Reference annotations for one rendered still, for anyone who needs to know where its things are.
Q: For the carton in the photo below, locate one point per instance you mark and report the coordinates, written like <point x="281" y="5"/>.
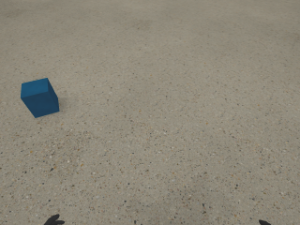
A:
<point x="39" y="97"/>

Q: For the left robot hand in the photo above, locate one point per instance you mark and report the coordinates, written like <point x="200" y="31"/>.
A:
<point x="53" y="220"/>

